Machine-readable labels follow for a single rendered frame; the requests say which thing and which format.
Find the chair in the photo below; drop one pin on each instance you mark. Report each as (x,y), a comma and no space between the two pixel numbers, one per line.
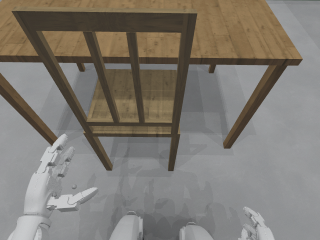
(126,102)

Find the robot left forearm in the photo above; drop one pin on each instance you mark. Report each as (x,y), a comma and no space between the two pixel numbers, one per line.
(31,227)

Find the table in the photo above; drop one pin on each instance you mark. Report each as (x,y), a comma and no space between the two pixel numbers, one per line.
(227,32)

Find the robot right hand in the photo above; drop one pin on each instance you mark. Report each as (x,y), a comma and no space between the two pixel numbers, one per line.
(261,233)

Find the robot shin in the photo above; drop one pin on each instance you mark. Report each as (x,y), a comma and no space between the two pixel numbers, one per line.
(131,213)
(191,223)

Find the robot right shin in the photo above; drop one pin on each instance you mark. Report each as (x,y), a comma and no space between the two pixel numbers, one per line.
(191,223)

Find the robot left hand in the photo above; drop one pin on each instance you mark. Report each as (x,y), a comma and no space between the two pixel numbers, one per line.
(47,180)

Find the robot left shin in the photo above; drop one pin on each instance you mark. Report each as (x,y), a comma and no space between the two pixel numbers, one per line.
(131,213)

